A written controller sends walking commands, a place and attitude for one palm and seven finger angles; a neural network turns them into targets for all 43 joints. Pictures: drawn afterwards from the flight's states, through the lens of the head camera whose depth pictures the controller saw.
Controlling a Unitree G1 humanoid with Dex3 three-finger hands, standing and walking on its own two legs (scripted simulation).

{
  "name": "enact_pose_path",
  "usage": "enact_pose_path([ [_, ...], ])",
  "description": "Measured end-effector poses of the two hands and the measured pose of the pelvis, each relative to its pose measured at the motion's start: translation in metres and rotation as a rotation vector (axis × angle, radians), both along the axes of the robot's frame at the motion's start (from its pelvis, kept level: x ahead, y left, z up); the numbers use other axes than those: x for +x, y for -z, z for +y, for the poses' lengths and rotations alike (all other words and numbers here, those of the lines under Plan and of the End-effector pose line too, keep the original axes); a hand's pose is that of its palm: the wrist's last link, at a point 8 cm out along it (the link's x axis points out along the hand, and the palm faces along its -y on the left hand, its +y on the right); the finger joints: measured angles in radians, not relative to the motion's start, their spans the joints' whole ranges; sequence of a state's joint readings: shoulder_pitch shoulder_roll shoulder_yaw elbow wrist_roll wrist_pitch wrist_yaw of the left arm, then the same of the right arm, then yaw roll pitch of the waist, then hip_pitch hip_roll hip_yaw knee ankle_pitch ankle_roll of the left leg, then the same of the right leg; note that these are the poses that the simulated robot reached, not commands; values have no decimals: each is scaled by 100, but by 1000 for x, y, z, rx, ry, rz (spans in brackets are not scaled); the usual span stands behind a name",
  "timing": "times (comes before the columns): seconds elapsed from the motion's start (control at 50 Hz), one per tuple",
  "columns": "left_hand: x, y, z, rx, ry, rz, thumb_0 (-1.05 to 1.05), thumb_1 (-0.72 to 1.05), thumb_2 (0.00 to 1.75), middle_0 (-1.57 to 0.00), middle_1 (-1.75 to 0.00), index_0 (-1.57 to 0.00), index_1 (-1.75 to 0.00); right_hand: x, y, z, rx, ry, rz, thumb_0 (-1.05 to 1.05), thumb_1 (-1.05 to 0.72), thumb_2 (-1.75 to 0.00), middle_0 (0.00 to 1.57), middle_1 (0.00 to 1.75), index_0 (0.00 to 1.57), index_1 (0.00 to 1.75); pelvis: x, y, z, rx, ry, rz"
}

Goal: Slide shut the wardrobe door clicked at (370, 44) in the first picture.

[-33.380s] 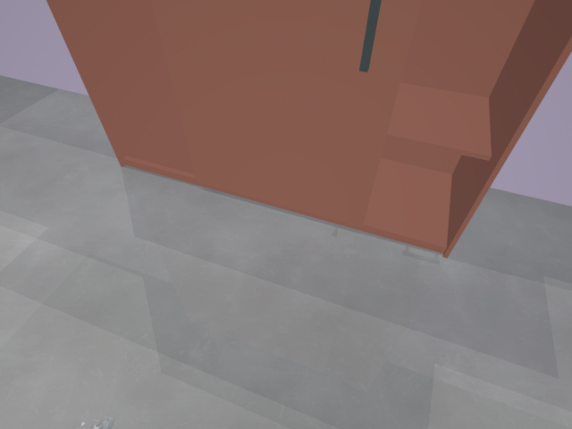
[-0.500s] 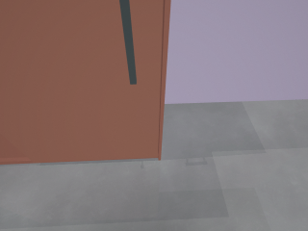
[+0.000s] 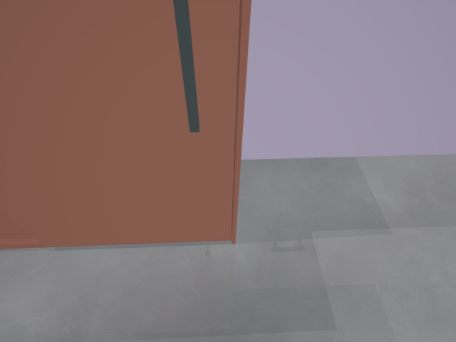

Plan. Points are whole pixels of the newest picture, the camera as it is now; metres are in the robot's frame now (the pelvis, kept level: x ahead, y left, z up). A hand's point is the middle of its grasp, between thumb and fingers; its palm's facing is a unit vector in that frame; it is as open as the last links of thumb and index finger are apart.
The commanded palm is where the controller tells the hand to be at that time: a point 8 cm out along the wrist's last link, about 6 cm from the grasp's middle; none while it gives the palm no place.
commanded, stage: take the last steps up to it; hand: left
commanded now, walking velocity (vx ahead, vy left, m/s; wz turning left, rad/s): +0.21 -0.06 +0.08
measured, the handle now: (188, 65) +0.63 +0.12 +0.16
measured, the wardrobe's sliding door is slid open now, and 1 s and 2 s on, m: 0.00 0.00 0.00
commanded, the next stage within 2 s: come to a stop and stand still in 0.44 s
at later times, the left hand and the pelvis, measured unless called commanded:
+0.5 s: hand out of the picture +0.07 +0.16 -0.19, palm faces +0.05 -0.98 -0.17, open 7.4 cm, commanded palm none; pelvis +0.07 -0.01 -0.01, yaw +2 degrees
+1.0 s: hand out of the picture +0.15 +0.16 -0.18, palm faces +0.11 -0.97 -0.23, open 7.4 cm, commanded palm none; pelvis +0.12 -0.03 -0.01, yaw +4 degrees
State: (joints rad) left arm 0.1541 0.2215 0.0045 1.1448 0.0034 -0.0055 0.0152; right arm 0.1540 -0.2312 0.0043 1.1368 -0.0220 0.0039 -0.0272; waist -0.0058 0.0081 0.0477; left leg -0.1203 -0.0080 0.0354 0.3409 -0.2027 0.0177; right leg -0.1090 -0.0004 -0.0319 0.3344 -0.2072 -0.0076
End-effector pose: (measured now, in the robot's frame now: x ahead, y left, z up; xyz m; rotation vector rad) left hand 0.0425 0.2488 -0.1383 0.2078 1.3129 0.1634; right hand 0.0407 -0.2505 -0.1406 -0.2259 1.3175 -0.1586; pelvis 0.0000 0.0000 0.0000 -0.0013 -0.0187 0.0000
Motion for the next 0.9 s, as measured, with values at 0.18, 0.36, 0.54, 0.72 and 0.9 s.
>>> enact_pose_path([
  [0.18, -11, 13, -18, -45, -30, 72, 1, 90, 90, -20, -30, -19, -29, -16, 14, 18, 53, 28, 91, 1, -91, -90, 20, 30, 20, 29, 23, 8, -3, 0, -4, 4],
  [0.36, -27, 32, -34, -96, -99, 180, 1, 90, 90, -20, -30, -20, -29, -15, 24, 39, 63, 60, 154, 1, -90, -90, 20, 30, 20, 30, 53, 20, 0, -4, -7, 3],
  [0.54, 48, 19, -38, -62, -82, 64, 2, 93, 90, -20, -30, -20, -29, -41, 18, 31, 90, 79, 292, 0, -90, -90, 21, 30, 20, 30, 81, 16, -18, -21, -52, -1],
  [0.72, 86, 24, -45, -38, -113, -2, 1, 92, 90, -20, -30, -19, -29, 28, 21, -7, 31, 49, 235, 1, -91, -90, 20, 30, 20, 29, 109, 19, -28, -17, -96, -12],
  [0.9, 96, 18, -44, -40, -138, 13, 1, 92, 90, -20, -30, -20, -29, 131, 16, -2, 32, -43, 21, 1, -92, -90, 20, 30, 20, 29, 120, 12, -27, 5, -78, 12],
])
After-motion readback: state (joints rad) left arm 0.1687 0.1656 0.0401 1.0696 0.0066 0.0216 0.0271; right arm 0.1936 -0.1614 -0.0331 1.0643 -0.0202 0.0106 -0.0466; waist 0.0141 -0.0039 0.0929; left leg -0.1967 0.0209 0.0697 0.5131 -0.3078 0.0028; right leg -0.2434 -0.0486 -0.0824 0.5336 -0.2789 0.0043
